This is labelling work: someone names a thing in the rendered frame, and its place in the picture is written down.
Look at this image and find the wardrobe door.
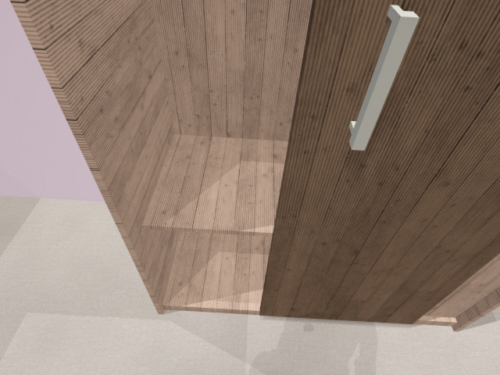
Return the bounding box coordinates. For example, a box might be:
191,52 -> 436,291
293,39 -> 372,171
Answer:
424,253 -> 500,317
259,0 -> 500,324

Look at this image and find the handle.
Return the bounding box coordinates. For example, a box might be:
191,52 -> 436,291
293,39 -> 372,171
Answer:
349,5 -> 419,151

